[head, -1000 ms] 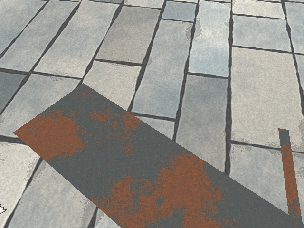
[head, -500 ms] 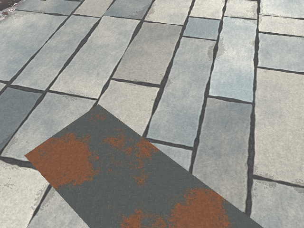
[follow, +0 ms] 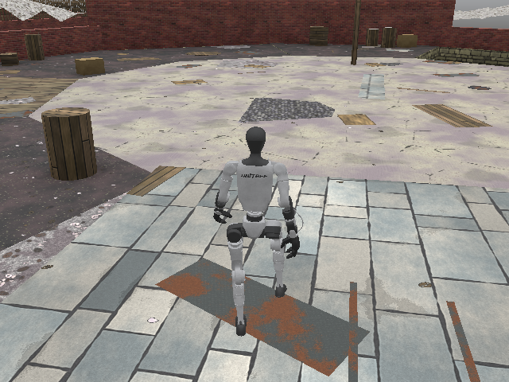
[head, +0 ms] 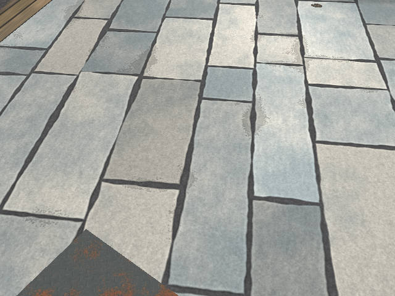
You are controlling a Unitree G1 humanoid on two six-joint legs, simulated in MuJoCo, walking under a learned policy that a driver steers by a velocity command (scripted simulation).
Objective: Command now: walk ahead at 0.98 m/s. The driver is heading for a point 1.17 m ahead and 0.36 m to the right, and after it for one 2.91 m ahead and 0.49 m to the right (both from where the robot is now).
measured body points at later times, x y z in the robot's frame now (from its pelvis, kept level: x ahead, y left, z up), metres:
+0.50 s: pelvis +0.46 -0.05 +0.00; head +0.46 -0.05 +0.45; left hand +0.40 +0.19 -0.14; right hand +0.66 -0.29 -0.08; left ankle +0.63 +0.13 -0.65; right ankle +0.40 -0.13 -0.74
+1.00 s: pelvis +0.91 -0.02 -0.01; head +0.91 -0.04 +0.44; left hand +1.17 +0.18 -0.08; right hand +0.80 -0.29 -0.14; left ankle +0.87 +0.11 -0.74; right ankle +1.00 -0.19 -0.65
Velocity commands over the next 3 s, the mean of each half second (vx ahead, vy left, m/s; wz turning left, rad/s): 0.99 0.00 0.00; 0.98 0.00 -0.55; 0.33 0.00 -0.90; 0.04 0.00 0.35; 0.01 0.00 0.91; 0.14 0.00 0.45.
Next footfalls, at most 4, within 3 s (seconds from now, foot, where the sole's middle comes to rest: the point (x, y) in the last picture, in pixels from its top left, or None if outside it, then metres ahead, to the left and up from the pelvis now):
0.20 right None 0.44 -0.13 -0.78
0.70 left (166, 209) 0.91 0.10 -0.78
1.16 right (234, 150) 1.21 -0.21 -0.78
1.72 left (204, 125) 1.39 -0.08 -0.78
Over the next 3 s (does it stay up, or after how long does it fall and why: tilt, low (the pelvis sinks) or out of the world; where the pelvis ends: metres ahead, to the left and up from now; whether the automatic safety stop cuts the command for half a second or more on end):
stays up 1.35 -0.11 0.00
